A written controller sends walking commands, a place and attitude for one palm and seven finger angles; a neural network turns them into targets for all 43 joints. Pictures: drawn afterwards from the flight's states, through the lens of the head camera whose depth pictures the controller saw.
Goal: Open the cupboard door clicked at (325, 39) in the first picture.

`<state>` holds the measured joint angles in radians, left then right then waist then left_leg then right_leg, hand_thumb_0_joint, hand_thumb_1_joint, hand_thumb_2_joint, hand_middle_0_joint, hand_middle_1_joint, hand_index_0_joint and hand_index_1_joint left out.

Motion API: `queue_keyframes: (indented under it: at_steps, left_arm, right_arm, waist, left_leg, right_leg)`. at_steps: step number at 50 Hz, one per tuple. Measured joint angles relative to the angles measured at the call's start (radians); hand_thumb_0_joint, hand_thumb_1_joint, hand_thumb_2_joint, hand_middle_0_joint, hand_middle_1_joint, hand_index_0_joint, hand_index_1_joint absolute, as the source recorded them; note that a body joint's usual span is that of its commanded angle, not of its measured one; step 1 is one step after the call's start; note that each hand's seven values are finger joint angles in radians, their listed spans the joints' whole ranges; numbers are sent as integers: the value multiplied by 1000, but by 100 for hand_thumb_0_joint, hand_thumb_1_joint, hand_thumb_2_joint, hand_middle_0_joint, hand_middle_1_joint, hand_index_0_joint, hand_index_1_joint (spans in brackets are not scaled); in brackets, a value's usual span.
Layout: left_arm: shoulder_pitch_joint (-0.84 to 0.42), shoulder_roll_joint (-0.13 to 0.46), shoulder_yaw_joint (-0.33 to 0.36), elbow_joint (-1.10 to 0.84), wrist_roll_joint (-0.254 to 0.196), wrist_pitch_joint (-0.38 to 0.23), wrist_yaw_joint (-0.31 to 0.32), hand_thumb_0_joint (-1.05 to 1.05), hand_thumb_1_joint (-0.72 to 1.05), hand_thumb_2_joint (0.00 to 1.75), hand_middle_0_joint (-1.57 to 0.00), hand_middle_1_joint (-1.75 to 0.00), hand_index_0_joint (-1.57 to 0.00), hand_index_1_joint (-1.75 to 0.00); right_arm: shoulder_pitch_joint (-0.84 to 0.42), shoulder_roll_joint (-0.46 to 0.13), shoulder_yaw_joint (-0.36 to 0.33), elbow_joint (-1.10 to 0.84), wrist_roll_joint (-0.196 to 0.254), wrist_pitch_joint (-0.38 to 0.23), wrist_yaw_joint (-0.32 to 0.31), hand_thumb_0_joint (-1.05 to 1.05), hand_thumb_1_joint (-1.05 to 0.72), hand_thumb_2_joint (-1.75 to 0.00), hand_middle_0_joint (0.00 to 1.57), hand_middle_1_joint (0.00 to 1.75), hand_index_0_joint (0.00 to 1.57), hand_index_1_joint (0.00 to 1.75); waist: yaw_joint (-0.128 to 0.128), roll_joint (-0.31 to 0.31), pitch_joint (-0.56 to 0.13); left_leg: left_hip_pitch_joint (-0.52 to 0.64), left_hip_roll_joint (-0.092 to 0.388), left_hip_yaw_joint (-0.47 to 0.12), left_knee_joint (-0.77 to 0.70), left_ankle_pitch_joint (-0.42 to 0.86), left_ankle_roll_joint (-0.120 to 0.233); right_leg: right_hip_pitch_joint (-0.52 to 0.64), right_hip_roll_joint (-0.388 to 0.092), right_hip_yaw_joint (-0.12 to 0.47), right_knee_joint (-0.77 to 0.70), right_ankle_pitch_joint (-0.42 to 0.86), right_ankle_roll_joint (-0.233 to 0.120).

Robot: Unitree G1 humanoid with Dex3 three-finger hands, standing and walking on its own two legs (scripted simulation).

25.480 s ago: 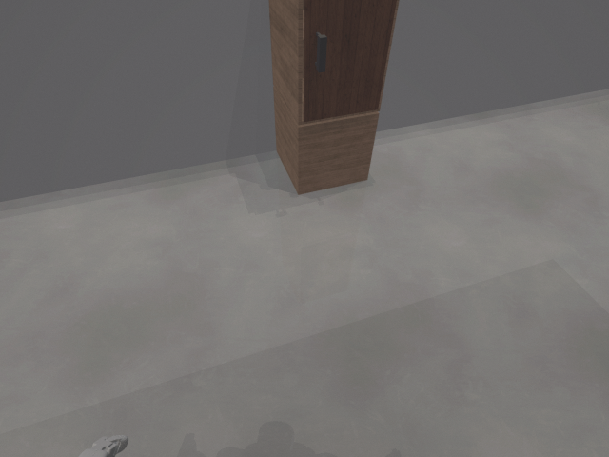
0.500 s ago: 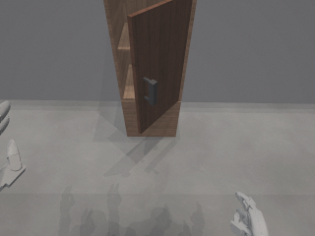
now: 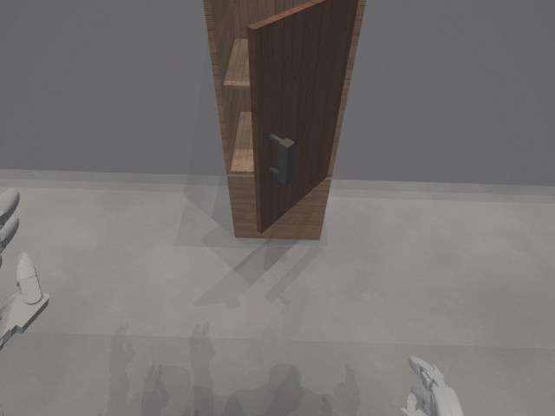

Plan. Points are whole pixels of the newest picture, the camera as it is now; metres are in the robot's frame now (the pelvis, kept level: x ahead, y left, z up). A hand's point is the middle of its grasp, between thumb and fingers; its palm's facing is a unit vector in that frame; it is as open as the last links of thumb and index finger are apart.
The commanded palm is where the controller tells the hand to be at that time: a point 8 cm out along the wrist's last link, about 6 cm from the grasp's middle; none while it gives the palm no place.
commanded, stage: let the arm hang, fingers relaxed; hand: left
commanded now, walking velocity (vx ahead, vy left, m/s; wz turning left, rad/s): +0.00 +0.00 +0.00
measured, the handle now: (279, 158) +0.69 +0.03 -0.06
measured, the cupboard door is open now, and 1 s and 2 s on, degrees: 50 50 50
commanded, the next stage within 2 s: look to check the result in 1.16 s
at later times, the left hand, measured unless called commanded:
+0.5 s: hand out of the picture +0.01 +0.17 -0.18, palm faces +0.03 -0.98 -0.19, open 7.1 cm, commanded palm none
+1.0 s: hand out of the picture +0.04 +0.16 -0.17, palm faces +0.03 -0.98 -0.21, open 7.4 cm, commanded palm none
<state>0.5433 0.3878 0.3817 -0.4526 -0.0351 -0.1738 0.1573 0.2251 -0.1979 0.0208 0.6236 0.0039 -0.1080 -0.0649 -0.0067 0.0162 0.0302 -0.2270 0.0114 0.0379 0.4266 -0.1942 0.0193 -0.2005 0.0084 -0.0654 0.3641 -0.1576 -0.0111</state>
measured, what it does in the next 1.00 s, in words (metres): stands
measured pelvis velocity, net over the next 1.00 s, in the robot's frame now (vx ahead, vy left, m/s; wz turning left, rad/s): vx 0.01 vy -0.02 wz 0.02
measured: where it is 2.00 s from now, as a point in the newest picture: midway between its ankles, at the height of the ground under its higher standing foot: outside the picture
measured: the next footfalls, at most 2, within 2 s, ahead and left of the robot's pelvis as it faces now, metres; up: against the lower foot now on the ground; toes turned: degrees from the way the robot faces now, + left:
none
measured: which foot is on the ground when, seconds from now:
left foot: down 0.00-1.00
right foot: down 0.00-1.00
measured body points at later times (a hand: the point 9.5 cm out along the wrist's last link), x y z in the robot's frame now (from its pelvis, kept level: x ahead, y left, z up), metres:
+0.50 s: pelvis +0.00 -0.02 -0.01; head +0.02 +0.00 +0.44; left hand +0.01 +0.22 -0.17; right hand +0.02 -0.27 -0.15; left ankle +0.02 +0.10 -0.74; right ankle +0.02 -0.11 -0.74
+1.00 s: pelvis +0.01 -0.02 +0.00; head +0.02 -0.03 +0.45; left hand +0.04 +0.21 -0.15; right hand +0.01 -0.24 -0.17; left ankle +0.02 +0.10 -0.74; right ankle +0.02 -0.11 -0.74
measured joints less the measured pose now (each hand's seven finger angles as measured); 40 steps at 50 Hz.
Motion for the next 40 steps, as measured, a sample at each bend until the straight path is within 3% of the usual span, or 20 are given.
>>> queue_keyframes:
  at_steps: [3,5,6,8,11,17,21,25,33,40]
  left_arm:
    - [19,10,6,-5,-4,-1,-3,1,89,89,-21,-30,-21,-31]
    - [-53,26,-55,139,29,-16,-46,1,89,89,-20,-30,-20,-31]
    - [-107,23,-101,251,39,15,-75,0,89,89,-20,-30,-20,-31]
    - [-199,-8,-184,497,54,97,-115,0,90,90,-20,-30,-20,-31]
    - [-271,-74,-283,831,70,185,-148,0,90,90,-19,-30,-19,-30]
    - [-278,-188,-397,1223,69,227,-167,1,91,89,-20,-30,-19,-30]
    - [-278,-188,-376,1357,57,213,-145,0,98,89,-20,-30,-20,-31]
    - [-268,-175,-375,1455,54,200,-153,0,97,89,-20,-30,-20,-30]
    - [-265,-170,-368,1567,50,188,-151,0,92,89,-20,-30,-20,-30]
    - [-293,-176,-363,1589,48,179,-143,0,91,89,-20,-30,-19,-30]
  right_arm:
    - [-2,-1,-3,-2,0,4,1,1,-91,-90,20,30,20,30]
    - [-17,-31,-18,52,2,-26,41,1,-91,-90,20,30,20,30]
    - [-33,-54,-21,84,0,-16,57,1,-91,-90,20,30,20,30]
    - [-70,-91,-26,138,-9,18,74,1,-90,-90,20,30,20,30]
    - [-102,-112,-26,186,-20,59,79,1,-91,-90,20,30,20,30]
    - [-53,-71,-14,266,-28,111,76,1,-91,-90,20,30,20,30]
    - [3,-35,-7,346,-29,133,67,1,-91,-90,20,30,20,30]
    - [36,-18,-11,406,-26,143,58,1,-91,-90,20,30,20,30]
    - [50,0,-17,461,-23,136,52,0,-91,-90,20,30,20,30]
    - [47,21,-13,488,-24,125,50,0,-91,-90,20,30,20,30]
  waist:
    - [-4,-2,-2]
    - [6,15,-15]
    - [14,28,-19]
    - [17,51,-23]
    - [0,61,-6]
    - [-19,-30,39]
    - [0,-66,52]
    - [10,-47,52]
    - [8,15,39]
    - [4,30,25]
  left_leg:
    - [0,-2,0,-2,-2,1]
    - [-38,-11,-8,36,-14,5]
    - [-54,-17,-9,58,-22,8]
    - [-80,-28,-2,96,-39,16]
    - [-88,-34,10,127,-55,21]
    - [-59,-27,0,116,-51,2]
    - [-40,-10,-25,91,-38,-13]
    - [-22,1,-38,67,-26,-20]
    - [13,0,-31,20,-8,-18]
    - [35,-3,-23,-5,-3,-19]
  right_leg:
    - [0,-2,0,0,-3,2]
    - [-39,-13,-9,50,-24,3]
    - [-60,-20,-10,84,-40,4]
    - [-100,-34,-3,149,-71,7]
    - [-123,-42,9,205,-97,10]
    - [-98,-35,0,210,-107,-9]
    - [-59,-16,-26,154,-84,-22]
    - [-24,-2,-38,98,-59,-28]
    - [7,-1,-31,56,-41,-28]
    - [16,-4,-23,52,-45,-27]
